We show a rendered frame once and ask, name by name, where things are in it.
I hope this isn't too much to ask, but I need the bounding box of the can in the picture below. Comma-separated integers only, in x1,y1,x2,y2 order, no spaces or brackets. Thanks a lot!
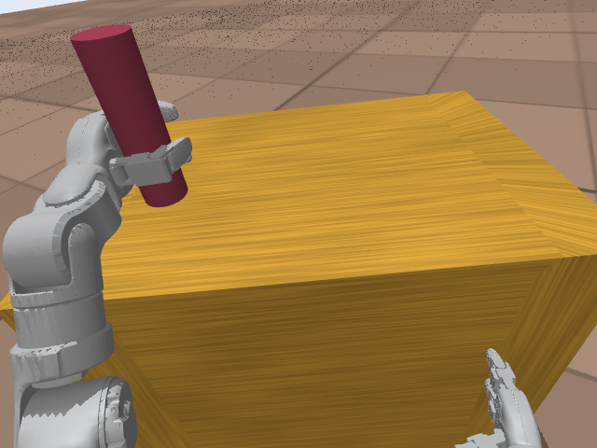
70,24,187,207

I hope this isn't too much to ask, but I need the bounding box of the left robot arm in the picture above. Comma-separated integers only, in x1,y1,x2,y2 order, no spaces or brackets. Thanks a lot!
2,162,137,448

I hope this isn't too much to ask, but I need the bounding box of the right robot hand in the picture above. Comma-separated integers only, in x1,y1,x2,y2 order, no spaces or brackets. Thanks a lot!
454,348,542,448

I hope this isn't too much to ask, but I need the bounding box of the left robot hand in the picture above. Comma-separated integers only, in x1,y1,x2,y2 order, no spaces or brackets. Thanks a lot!
65,100,192,199

